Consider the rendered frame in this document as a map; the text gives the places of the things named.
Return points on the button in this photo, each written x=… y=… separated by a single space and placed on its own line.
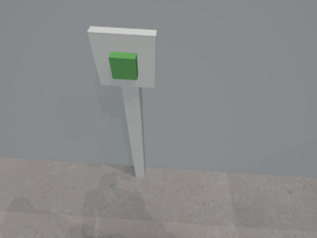
x=124 y=65

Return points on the panel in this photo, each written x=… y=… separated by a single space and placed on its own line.
x=143 y=42

